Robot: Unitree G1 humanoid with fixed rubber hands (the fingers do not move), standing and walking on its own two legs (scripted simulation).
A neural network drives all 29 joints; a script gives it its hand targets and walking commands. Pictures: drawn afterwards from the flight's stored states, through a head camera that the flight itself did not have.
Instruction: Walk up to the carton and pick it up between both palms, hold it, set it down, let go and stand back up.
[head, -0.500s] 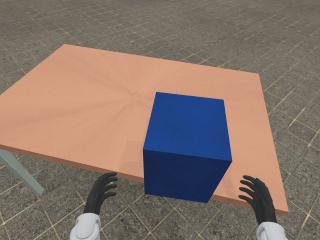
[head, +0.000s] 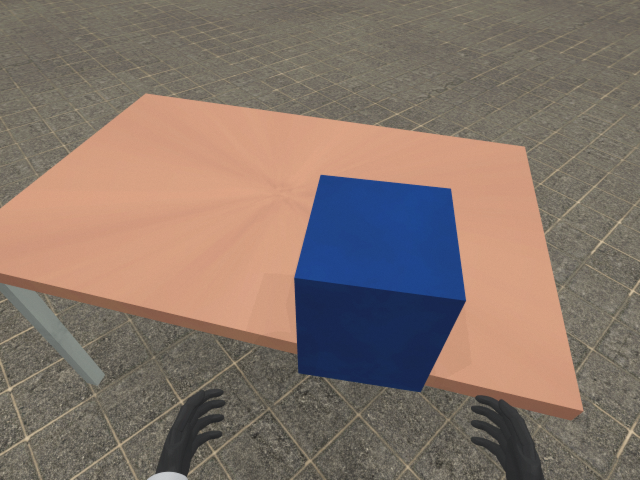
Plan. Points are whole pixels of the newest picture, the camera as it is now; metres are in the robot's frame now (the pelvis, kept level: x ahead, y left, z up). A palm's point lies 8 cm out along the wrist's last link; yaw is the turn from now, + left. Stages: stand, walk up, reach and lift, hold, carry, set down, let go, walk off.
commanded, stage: set down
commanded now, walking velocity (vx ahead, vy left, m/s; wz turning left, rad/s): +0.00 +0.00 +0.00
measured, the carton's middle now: (371, 285) +0.42 -0.05 -0.01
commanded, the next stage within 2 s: let go in 0.12 s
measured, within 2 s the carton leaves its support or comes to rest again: neither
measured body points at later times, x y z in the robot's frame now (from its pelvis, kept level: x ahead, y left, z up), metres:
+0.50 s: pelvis +0.03 +0.01 +0.00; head +0.05 +0.02 +0.45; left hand +0.21 +0.24 -0.08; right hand +0.21 -0.21 -0.07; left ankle -0.01 +0.12 -0.74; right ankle +0.05 -0.11 -0.74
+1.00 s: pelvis +0.02 +0.00 +0.01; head +0.04 +0.01 +0.45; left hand +0.18 +0.24 -0.09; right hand +0.18 -0.22 -0.09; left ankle -0.01 +0.12 -0.74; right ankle +0.05 -0.11 -0.74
